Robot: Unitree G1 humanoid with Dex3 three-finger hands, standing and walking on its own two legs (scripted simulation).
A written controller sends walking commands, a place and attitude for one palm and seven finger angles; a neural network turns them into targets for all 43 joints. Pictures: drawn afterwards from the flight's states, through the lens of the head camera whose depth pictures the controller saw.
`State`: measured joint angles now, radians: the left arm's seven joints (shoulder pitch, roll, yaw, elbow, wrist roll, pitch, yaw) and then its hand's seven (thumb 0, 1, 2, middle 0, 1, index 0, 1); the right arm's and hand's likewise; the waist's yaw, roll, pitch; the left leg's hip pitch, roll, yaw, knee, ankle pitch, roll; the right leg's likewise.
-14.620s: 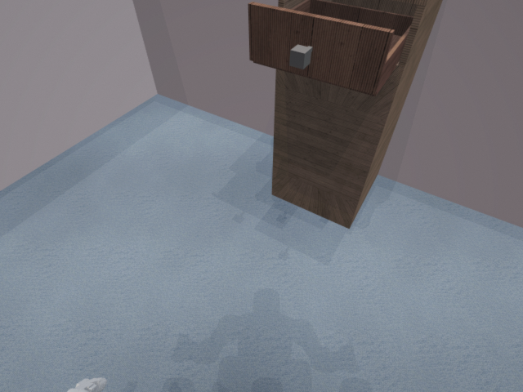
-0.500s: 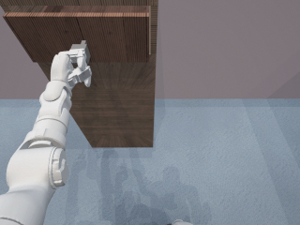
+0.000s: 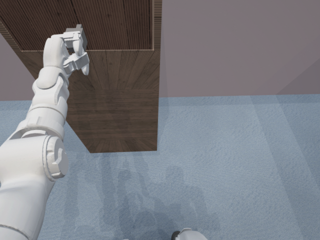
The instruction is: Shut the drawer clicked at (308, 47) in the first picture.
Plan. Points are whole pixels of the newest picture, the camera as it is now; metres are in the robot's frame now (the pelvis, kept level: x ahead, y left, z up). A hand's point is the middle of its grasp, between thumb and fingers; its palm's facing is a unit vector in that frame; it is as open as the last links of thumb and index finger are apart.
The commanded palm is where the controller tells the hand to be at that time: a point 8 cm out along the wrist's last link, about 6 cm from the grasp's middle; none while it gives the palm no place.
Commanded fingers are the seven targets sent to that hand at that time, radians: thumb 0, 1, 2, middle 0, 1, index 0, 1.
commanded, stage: push the drawer shut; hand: left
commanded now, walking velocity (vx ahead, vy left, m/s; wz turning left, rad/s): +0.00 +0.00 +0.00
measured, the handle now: (77, 35) +0.61 +0.17 +0.14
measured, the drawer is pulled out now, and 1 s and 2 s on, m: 0.00 0.00 0.00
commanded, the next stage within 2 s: pull the fist back off the drawer in 0.26 s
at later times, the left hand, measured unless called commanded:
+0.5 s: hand (81, 56) +0.53 +0.15 +0.14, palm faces -0.03 -1.00 -0.02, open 2.9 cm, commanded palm +0.54 +0.19 +0.14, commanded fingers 0.00 0.90 0.90 -1.40 -1.60 -1.40 -1.60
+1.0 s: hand (88, 60) +0.52 +0.13 +0.14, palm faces -0.04 -1.00 -0.01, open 3.2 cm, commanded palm +0.48 +0.18 +0.14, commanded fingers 0.00 0.90 0.90 -1.40 -1.60 -1.40 -1.60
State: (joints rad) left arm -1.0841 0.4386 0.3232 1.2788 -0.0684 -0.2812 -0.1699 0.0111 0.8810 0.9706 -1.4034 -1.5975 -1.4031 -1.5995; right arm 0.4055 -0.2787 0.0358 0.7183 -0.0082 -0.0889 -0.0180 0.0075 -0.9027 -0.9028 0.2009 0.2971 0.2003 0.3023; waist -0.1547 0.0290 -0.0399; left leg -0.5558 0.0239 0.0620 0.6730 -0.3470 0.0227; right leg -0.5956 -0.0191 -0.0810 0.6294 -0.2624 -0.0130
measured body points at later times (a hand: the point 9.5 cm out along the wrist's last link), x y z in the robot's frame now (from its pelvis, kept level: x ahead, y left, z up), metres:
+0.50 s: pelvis -0.02 +0.00 -0.01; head +0.09 +0.01 +0.43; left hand +0.52 +0.20 +0.15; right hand -0.05 -0.27 -0.12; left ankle -0.02 +0.10 -0.72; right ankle +0.02 -0.11 -0.72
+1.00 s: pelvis +0.00 +0.00 +0.00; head +0.09 +0.00 +0.44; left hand +0.51 +0.18 +0.14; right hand -0.01 -0.26 -0.12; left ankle -0.02 +0.10 -0.72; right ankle +0.02 -0.11 -0.72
